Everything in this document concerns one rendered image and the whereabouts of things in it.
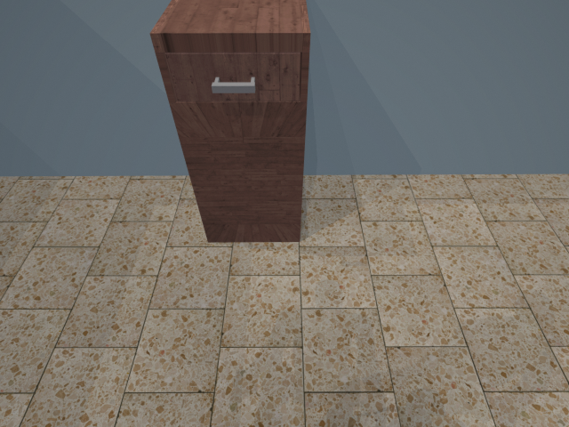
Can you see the handle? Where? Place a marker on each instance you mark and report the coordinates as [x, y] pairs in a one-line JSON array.
[[233, 87]]

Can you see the drawer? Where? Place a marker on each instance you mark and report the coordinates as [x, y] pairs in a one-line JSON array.
[[277, 75]]

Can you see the cabinet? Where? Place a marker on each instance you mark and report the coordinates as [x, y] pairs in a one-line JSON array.
[[245, 159]]

